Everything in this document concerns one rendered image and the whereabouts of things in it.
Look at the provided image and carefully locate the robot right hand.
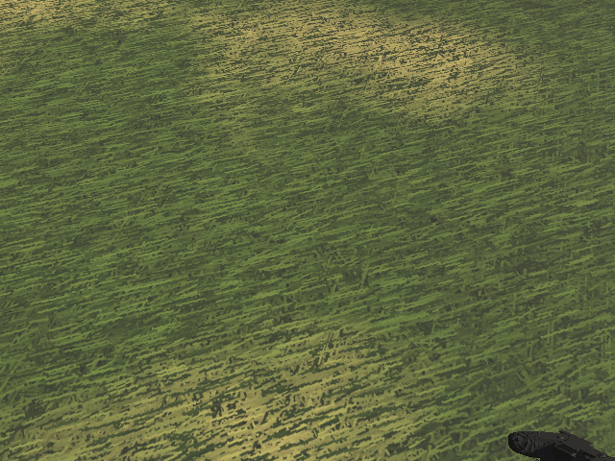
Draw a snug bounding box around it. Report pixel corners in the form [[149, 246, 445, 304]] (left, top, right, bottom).
[[508, 430, 615, 461]]

